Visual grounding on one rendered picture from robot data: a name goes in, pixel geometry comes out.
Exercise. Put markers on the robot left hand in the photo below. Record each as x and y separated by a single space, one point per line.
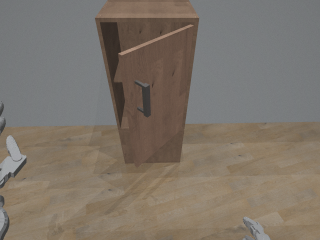
13 163

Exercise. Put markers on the cupboard door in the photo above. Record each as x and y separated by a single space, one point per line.
163 63

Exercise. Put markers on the robot left forearm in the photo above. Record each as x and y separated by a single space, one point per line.
4 219

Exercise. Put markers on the handle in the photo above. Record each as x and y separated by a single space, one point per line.
146 110

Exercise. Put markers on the robot right hand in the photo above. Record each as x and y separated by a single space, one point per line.
255 229

